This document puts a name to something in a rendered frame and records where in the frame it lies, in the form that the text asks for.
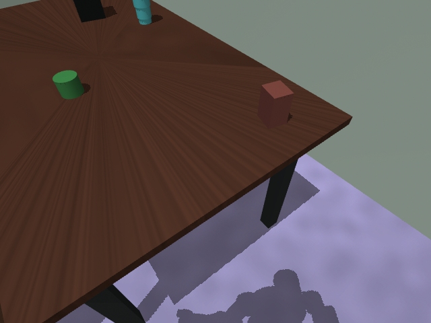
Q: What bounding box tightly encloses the table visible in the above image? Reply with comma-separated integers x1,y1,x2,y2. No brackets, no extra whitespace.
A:
0,0,353,323

